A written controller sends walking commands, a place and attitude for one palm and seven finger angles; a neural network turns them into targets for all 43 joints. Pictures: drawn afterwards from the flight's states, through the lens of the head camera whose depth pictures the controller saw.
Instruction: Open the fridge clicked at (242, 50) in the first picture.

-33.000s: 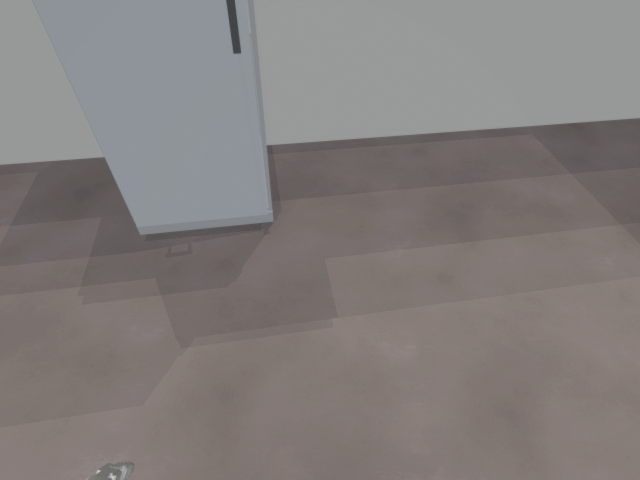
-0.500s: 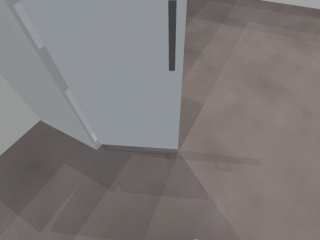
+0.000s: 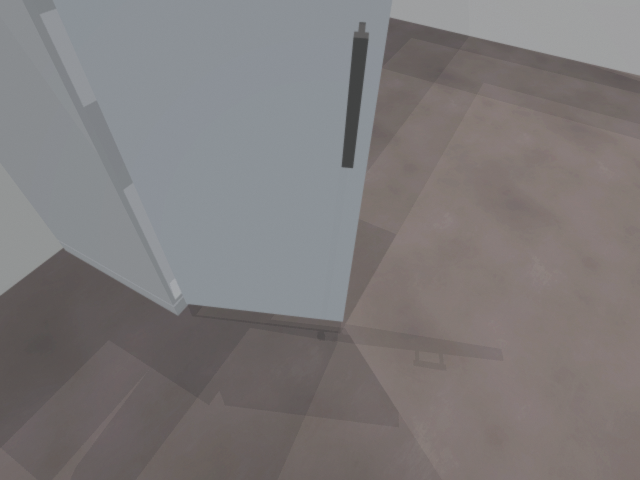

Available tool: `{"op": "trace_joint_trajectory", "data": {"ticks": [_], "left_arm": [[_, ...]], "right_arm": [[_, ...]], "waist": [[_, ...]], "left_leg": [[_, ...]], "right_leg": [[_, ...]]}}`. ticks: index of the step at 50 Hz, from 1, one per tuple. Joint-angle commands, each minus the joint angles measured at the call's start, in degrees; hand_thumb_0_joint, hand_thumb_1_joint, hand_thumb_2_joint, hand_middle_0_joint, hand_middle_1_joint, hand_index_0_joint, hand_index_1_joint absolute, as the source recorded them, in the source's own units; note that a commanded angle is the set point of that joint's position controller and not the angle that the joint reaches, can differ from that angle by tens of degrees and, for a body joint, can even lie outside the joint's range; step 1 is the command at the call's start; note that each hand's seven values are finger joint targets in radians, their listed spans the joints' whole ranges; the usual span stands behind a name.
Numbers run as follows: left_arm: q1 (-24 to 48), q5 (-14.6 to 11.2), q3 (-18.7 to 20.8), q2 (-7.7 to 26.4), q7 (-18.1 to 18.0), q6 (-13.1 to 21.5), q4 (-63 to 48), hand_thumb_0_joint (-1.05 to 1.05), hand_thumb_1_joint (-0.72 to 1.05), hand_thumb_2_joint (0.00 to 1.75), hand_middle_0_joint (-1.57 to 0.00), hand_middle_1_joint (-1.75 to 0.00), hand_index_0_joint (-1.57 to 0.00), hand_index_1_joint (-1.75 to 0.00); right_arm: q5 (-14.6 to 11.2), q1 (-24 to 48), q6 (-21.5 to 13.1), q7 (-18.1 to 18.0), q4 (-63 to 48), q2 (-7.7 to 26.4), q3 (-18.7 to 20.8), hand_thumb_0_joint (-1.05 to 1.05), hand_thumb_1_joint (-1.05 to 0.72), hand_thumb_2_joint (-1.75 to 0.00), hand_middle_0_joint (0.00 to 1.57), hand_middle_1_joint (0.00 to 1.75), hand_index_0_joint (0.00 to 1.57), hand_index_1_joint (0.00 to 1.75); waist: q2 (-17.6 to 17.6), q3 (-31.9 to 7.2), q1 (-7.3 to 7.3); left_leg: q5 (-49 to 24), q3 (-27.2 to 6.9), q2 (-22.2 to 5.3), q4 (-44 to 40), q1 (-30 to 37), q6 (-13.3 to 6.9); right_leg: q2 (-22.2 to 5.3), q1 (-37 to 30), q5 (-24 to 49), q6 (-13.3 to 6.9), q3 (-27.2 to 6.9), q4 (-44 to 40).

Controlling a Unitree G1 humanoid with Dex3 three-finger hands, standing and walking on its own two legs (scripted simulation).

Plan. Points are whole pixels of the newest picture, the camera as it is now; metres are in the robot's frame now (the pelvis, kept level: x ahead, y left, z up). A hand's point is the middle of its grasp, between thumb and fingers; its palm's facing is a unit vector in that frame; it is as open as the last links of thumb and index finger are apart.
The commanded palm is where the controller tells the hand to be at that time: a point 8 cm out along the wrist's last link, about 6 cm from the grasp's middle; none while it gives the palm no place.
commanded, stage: let the arm hang, fingers relaxed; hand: right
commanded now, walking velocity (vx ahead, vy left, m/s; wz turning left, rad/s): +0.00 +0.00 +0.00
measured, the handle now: (354, 101) +0.67 -0.01 +0.13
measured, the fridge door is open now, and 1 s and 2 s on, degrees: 67 67 67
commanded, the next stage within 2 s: look to check the result in 0.12 s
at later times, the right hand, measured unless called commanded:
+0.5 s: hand out of the picture +0.08 -0.22 -0.16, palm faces -0.02 +0.95 -0.30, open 7.4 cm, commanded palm none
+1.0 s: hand out of the picture +0.10 -0.20 -0.16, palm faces -0.03 +0.96 -0.28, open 7.4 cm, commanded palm none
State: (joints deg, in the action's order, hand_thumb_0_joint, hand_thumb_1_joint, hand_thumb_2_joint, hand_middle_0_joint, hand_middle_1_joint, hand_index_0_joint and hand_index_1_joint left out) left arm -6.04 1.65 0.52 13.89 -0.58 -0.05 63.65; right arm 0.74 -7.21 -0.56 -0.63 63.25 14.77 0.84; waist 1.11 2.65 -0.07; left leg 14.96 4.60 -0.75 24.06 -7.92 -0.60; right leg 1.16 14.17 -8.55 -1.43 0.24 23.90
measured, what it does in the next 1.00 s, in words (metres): stands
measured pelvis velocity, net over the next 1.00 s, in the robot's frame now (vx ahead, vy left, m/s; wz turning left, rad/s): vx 0.03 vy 0.02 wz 0.02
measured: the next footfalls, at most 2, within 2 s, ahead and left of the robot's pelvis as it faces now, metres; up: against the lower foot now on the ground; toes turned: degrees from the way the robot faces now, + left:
none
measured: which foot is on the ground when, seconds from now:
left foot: down 0.00-1.00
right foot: down 0.00-1.00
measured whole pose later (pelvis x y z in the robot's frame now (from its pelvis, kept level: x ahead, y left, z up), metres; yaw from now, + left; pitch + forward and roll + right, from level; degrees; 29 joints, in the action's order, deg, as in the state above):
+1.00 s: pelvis +0.03 +0.02 +0.00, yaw +1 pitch -1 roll +0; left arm -6.0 1.3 -0.1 15.5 -1.2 0.2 65.2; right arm 0.4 -7.9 -0.8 -0.9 64.6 15.4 0.5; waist -0.2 2.9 -0.2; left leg 14.8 3.5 0.5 18.3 -2.5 -1.6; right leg 0.0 9.0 -9.8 -0.1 1.1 19.9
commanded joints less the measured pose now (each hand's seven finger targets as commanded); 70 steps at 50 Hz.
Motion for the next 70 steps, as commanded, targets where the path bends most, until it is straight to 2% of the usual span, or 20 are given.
{"op": "trace_joint_trajectory", "data": {"ticks": [1, 7, 9, 10, 13, 16, 18, 20, 24, 25, 33, 45, 49, 51, 53, 56, 60, 67, 70], "left_arm": [[0.14, -0.33, 1.49, 9.33, -0.63, 0.83, -1.87, 0.0, 0.9, 0.9, -0.2, -0.3, -0.2, -0.3], [1.17, -0.32, 1.29, 10.46, -0.71, 0.79, -1.71, 0.0, 0.9, 0.9, -0.2, -0.3, -0.2, -0.3], [1.2, -0.3, 1.23, 10.92, -0.81, 0.94, -1.59, 0.0, 0.9, 0.9, -0.2, -0.3, -0.2, -0.3], [1.26, -0.41, 1.26, 11.11, -0.83, 0.95, -1.8, 0.0, 0.9, 0.9, -0.2, -0.3, -0.2, -0.3], [1.12, -0.42, 1.17, 11.2, -0.91, 0.93, -1.4, 0.0, 0.9, 0.9, -0.2, -0.3, -0.2, -0.3], [0.96, -0.49, 1.17, 11.34, -0.94, 0.88, -1.4, 0.0, 0.9, 0.9, -0.2, -0.3, -0.2, -0.3], [0.88, -0.52, 1.14, 11.58, -0.98, 0.88, -1.31, 0.0, 0.9, 0.9, -0.2, -0.3, -0.2, -0.3], [0.57, -0.58, 1.16, 11.76, -1.05, 0.84, -1.29, 0.0, 0.9, 0.9, -0.2, -0.3, -0.2, -0.3], [0.71, -0.58, 1.16, 11.66, -1.12, 0.72, -1.01, 0.0, 0.9, 0.9, -0.2, -0.3, -0.2, -0.3], [0.6, -0.66, 1.19, 11.71, -1.11, 0.72, -1.12, 0.0, 0.9, 0.9, -0.2, -0.3, -0.2, -0.3], [0.96, -0.62, 1.06, 11.46, -1.13, 0.71, -0.77, 0.0, 0.9, 0.9, -0.2, -0.3, -0.2, -0.3], [0.76, -0.68, 1.11, 11.31, -1.26, 1.01, -1.23, 0.0, 0.9, 0.9, -0.2, -0.3, -0.2, -0.3], [0.89, -0.59, 1.02, 11.13, -1.28, 0.99, -0.99, 0.0, 0.9, 0.9, -0.2, -0.3, -0.2, -0.3], [0.69, -0.61, 1.09, 11.07, -1.26, 0.94, -1.1, 0.0, 0.9, 0.9, -0.2, -0.3, -0.2, -0.3], [0.56, -0.62, 1.04, 11.1, -1.23, 1.0, -1.05, 0.0, 0.9, 0.9, -0.2, -0.3, -0.2, -0.3], [0.22, -0.63, 1.06, 11.09, -1.27, 1.05, -0.91, 0.0, 0.9, 0.9, -0.2, -0.3, -0.2, -0.3], [0.23, -0.72, 1.05, 11.11, -1.3, 0.97, -0.97, 0.0, 0.9, 0.9, -0.2, -0.3, -0.2, -0.3], [-0.17, -0.66, 1.06, 11.23, -1.32, 0.99, -0.7, 0.0, 0.9, 0.9, -0.2, -0.3, -0.2, -0.3], [0.06, -0.79, 1.08, 11.33, -1.32, 0.93, -0.74, 0.0, 0.9, 0.9, -0.2, -0.3, -0.2, -0.3]], "right_arm": [[0.1, -0.87, -0.97, -0.4, -2.16, 9.88, 1.77, 0.0, -0.9, -0.9, 0.2, 0.3, 0.2, 0.3], [-0.02, 0.31, -0.94, -0.31, -2.04, 10.36, 1.72, 0.0, -0.9, -0.9, 0.2, 0.3, 0.2, 0.3], [-0.05, 0.25, -1.02, -0.28, -1.97, 10.55, 1.84, 0.0, -0.9, -0.9, 0.2, 0.3, 0.2, 0.3], [-0.02, 0.13, -1.08, -0.31, -1.98, 10.84, 1.84, 0.0, -0.9, -0.9, 0.2, 0.3, 0.2, 0.3], [-0.12, 0.46, -1.02, -0.3, -1.72, 10.83, 1.8, 0.0, -0.9, -0.9, 0.2, 0.3, 0.2, 0.3], [-0.17, 0.14, -1.07, -0.36, -1.48, 11.0, 1.72, 0.0, -0.9, -0.9, 0.2, 0.3, 0.2, 0.3], [-0.23, 0.17, -1.06, -0.34, -1.33, 11.12, 1.65, 0.0, -0.9, -0.9, 0.2, 0.3, 0.2, 0.3], [-0.17, -0.3, -1.2, -0.45, -1.28, 11.48, 1.73, 0.0, -0.9, -0.9, 0.2, 0.3, 0.2, 0.3], [-0.3, -0.2, -1.02, -0.46, -1.04, 11.24, 1.5, 0.0, -0.9, -0.9, 0.2, 0.3, 0.2, 0.3], [-0.19, -0.68, -1.14, -0.53, -1.05, 11.49, 1.62, 0.0, -0.9, -0.9, 0.2, 0.3, 0.2, 0.3], [-0.29, -0.55, -1.1, -0.56, -0.86, 11.2, 1.47, 0.0, -0.9, -0.9, 0.2, 0.3, 0.2, 0.3], [-0.14, -1.25, -1.39, -0.74, -1.23, 11.09, 1.66, 0.0, -0.9, -0.9, 0.2, 0.3, 0.2, 0.3], [-0.26, -1.04, -1.23, -0.69, -1.26, 10.67, 1.57, 0.0, -0.9, -0.9, 0.2, 0.3, 0.2, 0.3], [-0.2, -0.9, -1.24, -0.7, -1.27, 10.76, 1.59, 0.0, -0.9, -0.9, 0.2, 0.3, 0.2, 0.3], [-0.23, -1.08, -1.25, -0.64, -1.25, 10.76, 1.64, 0.0, -0.9, -0.9, 0.2, 0.3, 0.2, 0.3], [-0.2, -1.18, -1.35, -0.73, -1.19, 10.93, 1.68, 0.0, -0.9, -0.9, 0.2, 0.3, 0.2, 0.3], [-0.19, -1.58, -1.31, -0.77, -1.2, 10.88, 1.67, 0.0, -0.9, -0.9, 0.2, 0.3, 0.2, 0.3], [-0.31, -1.48, -1.32, -0.74, -1.07, 11.03, 1.62, 0.0, -0.9, -0.9, 0.2, 0.3, 0.2, 0.3], [-0.23, -1.64, -1.3, -0.76, -1.08, 11.12, 1.62, 0.0, -0.9, -0.9, 0.2, 0.3, 0.2, 0.3]], "waist": [[-0.87, -3.73, 0.04], [-0.1, -2.69, 0.0], [0.28, -3.8, -0.01], [-0.73, -4.14, 0.1], [0.27, -3.85, -0.05], [-1.42, -3.98, -0.06], [-0.4, -3.99, -0.08], [-2.05, -4.66, -0.02], [-0.79, -3.61, -0.19], [-1.97, -4.34, -0.05], [-1.4, -3.34, -0.13], [-1.66, -4.53, 0.01], [-0.73, -3.53, -0.06], [-1.36, -2.94, -0.1], [-0.54, -3.56, -0.05], [-1.46, -4.07, -0.08], [-1.7, -2.85, 0.14], [-1.45, -3.86, -0.06], [-1.6, -3.1, 0.05]], "left_leg": [[-7.35, -5.98, -6.77, -5.87, -0.81, -1.79], [-5.83, -6.22, -6.72, -7.44, -0.57, -1.83], [-6.89, -6.5, -6.73, -7.53, 0.36, -1.96], [-7.35, -6.32, -6.71, -7.71, 0.5, -1.91], [-7.76, -6.44, -6.77, -7.94, 0.89, -1.96], [-9.18, -6.19, -7.02, -8.37, 1.02, -1.93], [-9.46, -6.34, -7.02, -8.41, 1.15, -1.94], [-11.62, -6.26, -7.05, -8.58, 1.74, -1.83], [-11.27, -6.53, -6.94, -8.64, 1.1, -1.9], [-12.35, -6.37, -7.04, -8.73, 1.49, -1.78], [-12.13, -6.53, -6.96, -9.03, 1.28, -1.71], [-16.71, -6.59, -7.0, -8.7, 2.66, -1.51], [-14.72, -6.72, -6.93, -9.06, 2.26, -1.66], [-14.47, -6.66, -6.95, -9.2, 1.97, -1.67], [-13.88, -6.75, -6.99, -9.24, 2.53, -1.67], [-15.89, -6.54, -7.08, -8.98, 2.92, -1.65], [-15.12, -6.54, -6.92, -9.51, 2.24, -1.57], [-15.76, -6.74, -7.02, -9.24, 2.95, -1.67], [-14.66, -6.84, -6.86, -9.63, 2.38, -1.68]], "right_leg": [[-7.23, -4.49, 9.13, -0.78, -6.6, -3.94], [-7.3, -5.04, 8.12, -0.4, -6.51, -4.91], [-7.42, -5.77, 8.95, -0.44, -6.44, -5.01], [-7.48, -6.25, 9.59, -0.51, -6.48, -4.74], [-7.57, -6.31, 9.6, -0.37, -6.28, -5.08], [-7.58, -7.06, 10.16, -0.37, -5.91, -4.67], [-7.62, -7.38, 10.37, -0.38, -5.91, -4.79], [-7.66, -7.94, 11.38, -0.42, -5.65, -4.22], [-7.74, -8.11, 10.94, -0.38, -5.53, -4.57], [-7.76, -8.62, 11.58, -0.48, -5.44, -4.19], [-7.84, -8.73, 11.13, -0.31, -5.14, -4.93], [-7.93, -9.97, 14.34, -0.32, -4.82, -4.58], [-7.98, -9.6, 13.16, -0.22, -4.8, -5.2], [-7.96, -9.41, 12.65, -0.21, -4.83, -5.34], [-7.94, -9.49, 12.63, -0.24, -4.91, -5.51], [-8.01, -9.91, 13.66, -0.26, -4.73, -5.21], [-7.92, -9.69, 12.96, -0.29, -4.69, -5.24], [-7.98, -10.03, 13.08, -0.26, -4.75, -5.23], [-7.95, -9.92, 12.57, -0.29, -4.86, -5.26]]}}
